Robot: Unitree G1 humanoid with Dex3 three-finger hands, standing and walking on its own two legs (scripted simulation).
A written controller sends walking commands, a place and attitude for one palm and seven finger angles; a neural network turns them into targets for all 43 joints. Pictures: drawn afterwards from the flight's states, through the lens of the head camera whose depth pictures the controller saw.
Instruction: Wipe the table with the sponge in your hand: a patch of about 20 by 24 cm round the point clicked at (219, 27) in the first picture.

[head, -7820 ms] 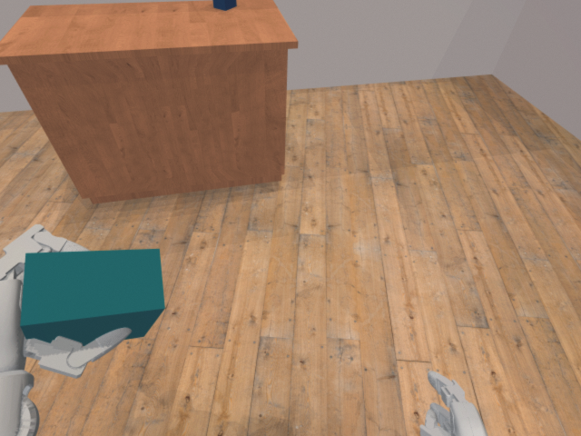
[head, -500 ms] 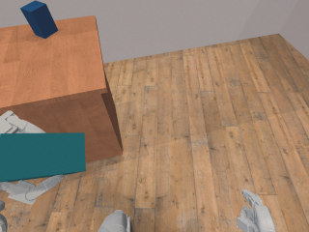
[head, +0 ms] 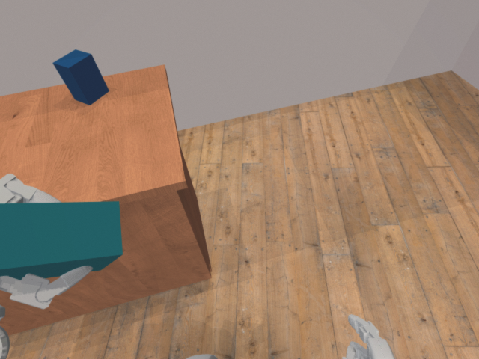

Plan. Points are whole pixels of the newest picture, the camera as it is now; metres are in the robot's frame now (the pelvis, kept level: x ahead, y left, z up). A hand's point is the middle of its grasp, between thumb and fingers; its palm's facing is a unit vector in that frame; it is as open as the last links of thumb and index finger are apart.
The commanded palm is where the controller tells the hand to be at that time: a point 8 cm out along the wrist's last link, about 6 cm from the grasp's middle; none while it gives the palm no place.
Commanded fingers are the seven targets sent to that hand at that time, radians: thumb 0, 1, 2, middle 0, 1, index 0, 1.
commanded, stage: take the last steps up to it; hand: left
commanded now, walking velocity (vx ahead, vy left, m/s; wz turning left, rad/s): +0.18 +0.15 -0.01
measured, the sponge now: (76, 242) +0.23 +0.21 +0.16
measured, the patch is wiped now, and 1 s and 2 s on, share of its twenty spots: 0.00 0.00 0.00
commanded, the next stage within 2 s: come to a stop and stand still in 0.22 s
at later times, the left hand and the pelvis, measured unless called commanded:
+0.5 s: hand (3, 187) +0.29 +0.33 +0.19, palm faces +0.39 -0.82 -0.41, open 10.3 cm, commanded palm +0.22 +0.36 +0.19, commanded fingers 0.00 0.10 1.30 -1.20 -1.60 -1.20 -1.60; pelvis +0.06 +0.08 +0.01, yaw -1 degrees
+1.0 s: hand (49, 243) +0.23 +0.26 +0.15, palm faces +0.22 -0.90 -0.37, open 10.3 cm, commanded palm +0.18 +0.32 +0.19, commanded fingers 0.00 0.10 1.30 -1.20 -1.60 -1.20 -1.60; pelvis +0.01 +0.05 +0.00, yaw -3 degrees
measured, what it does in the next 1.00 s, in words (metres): steps on the spot: left foot, then right foot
